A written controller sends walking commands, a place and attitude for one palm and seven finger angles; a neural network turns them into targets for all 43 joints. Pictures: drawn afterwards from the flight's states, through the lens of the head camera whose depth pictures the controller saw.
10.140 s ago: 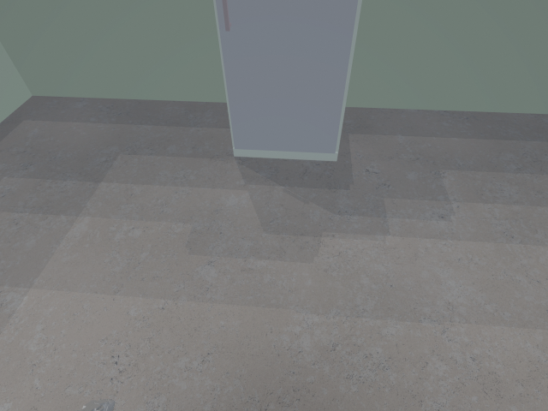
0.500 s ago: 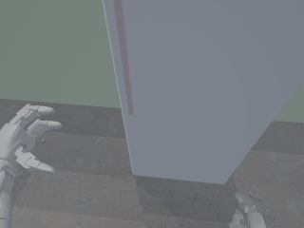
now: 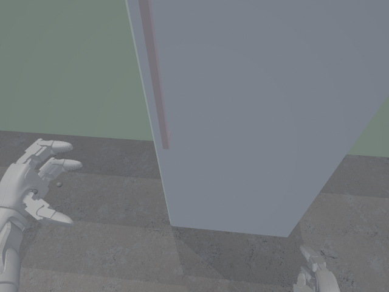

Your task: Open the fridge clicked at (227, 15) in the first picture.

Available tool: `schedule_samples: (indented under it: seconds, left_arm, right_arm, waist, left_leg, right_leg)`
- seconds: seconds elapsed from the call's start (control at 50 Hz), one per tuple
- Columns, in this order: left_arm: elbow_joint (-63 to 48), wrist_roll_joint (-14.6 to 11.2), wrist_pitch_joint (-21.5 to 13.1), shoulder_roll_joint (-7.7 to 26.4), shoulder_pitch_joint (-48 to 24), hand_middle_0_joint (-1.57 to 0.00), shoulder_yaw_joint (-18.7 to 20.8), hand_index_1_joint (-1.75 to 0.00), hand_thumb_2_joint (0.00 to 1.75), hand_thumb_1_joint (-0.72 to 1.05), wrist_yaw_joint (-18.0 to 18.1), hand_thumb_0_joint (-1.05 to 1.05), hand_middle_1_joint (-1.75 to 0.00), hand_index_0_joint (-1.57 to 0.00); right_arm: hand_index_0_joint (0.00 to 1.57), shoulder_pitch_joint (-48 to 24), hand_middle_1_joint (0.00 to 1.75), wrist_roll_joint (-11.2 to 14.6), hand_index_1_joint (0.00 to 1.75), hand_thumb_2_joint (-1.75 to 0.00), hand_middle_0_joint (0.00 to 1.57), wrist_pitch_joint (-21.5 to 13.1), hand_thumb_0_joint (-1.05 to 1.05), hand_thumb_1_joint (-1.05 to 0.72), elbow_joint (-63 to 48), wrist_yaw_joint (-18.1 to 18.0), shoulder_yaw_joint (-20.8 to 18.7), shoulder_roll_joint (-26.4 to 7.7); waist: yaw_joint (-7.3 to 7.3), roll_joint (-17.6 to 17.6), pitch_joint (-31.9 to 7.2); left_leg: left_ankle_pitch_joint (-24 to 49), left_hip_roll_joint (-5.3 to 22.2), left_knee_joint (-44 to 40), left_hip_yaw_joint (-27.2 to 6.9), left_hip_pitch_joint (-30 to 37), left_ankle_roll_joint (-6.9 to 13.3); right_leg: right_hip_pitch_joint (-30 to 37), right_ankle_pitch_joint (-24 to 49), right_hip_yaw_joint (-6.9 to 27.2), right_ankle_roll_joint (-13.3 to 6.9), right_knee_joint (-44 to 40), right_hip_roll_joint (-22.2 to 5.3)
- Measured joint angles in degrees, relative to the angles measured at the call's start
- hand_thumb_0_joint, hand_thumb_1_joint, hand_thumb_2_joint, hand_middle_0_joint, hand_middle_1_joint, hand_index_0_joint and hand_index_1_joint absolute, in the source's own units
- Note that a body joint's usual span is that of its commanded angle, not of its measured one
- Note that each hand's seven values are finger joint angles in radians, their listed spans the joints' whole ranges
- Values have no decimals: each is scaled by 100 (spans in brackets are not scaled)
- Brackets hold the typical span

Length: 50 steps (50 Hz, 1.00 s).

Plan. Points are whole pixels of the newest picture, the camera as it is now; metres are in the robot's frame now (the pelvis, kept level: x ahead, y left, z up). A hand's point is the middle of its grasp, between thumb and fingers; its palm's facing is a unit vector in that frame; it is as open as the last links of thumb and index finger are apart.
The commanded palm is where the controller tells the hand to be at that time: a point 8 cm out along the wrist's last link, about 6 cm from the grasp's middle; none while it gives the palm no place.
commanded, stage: move the hooked fingers beside the handle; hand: left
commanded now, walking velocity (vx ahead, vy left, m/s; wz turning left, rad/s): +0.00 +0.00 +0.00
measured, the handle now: (159, 85) +0.51 +0.12 +0.18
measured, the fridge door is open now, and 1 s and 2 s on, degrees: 0 0 0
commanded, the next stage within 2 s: none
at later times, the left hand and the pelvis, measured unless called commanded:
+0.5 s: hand (85, 163) +0.32 +0.25 +0.11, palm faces -0.02 -1.00 -0.02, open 14.0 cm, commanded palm +0.30 +0.29 +0.11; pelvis -0.01 +0.00 +0.00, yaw -1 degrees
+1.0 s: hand (109, 144) +0.38 +0.22 +0.11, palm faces -0.03 -1.00 +0.00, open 14.0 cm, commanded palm +0.36 +0.27 +0.11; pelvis +0.00 +0.00 +0.00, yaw -1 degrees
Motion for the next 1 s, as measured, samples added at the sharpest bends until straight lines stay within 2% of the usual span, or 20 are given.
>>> schedule_samples:
  seconds: [0.22, 0.46, 0.68, 1.0]
  left_arm:
    - [397, 117, -81, -81, -476, -30, -184, -120, 30, -51, 51, -2, -120, -30]
    - [937, 304, -141, -53, -1131, -30, -321, -120, 30, -50, 298, -2, -120, -30]
    - [1334, 491, -196, -148, -1585, -30, -467, -120, 30, -50, 603, -2, -120, -30]
    - [1936, 651, -373, -249, -2267, -30, -639, -120, 30, -50, 849, -2, -120, -30]
  right_arm:
    - [21, -42, 30, 3, 30, -90, 21, 23, 1, -90, 69, -66, -12, -47]
    - [21, 71, 30, 8, 30, -90, 21, 188, 1, -90, 66, -21, -32, -19]
    - [21, 194, 30, -13, 30, -90, 21, 419, 1, -90, 152, 42, -66, -1]
    - [21, 230, 30, -35, 30, -90, 21, 716, 1, -90, 186, 145, -117, 10]
  waist:
    - [23, -34, 48]
    - [-162, -84, 34]
    - [-233, -98, 44]
    - [-296, -121, -30]
  left_leg:
    - [12, -13, 80, -49, -92, -2]
    - [26, 3, 69, 34, -202, 10]
    - [3, -2, 80, 84, -294, 28]
    - [-55, 1, 145, 110, -450, 38]
  right_leg:
    - [-71, -7, -42, -7, 82, -11]
    - [-233, 27, 46, 3, 99, 1]
    - [-350, 15, 99, 21, 122, -7]
    - [-517, -29, 130, 33, 182, -6]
